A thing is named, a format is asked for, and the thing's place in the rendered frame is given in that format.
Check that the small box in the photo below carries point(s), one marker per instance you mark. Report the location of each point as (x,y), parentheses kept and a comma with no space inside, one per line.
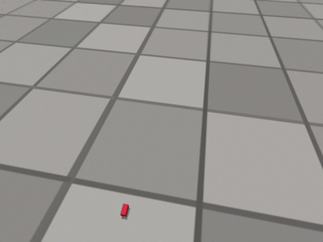
(124,210)

